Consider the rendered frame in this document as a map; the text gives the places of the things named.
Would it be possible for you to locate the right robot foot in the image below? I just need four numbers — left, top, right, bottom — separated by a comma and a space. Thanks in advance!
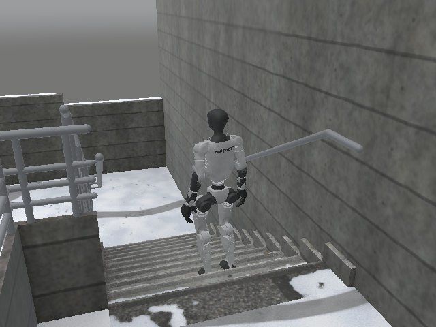
219, 260, 236, 270

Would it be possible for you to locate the robot left forearm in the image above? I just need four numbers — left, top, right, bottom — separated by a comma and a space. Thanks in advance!
185, 172, 201, 207

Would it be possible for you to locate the robot right forearm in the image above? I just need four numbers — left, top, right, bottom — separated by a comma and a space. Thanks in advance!
237, 167, 247, 190

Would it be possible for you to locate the left robot hand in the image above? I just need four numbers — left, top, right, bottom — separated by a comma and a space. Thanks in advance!
181, 204, 197, 223

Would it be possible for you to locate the right robot hand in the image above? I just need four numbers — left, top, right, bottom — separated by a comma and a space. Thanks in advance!
236, 188, 247, 207

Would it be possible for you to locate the right robot upper arm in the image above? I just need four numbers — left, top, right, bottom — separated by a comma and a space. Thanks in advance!
230, 135, 247, 170

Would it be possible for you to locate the humanoid robot torso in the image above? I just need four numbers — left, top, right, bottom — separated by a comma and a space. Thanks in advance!
204, 133, 235, 205

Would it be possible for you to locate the left robot upper arm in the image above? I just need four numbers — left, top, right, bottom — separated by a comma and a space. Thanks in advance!
193, 141, 208, 182

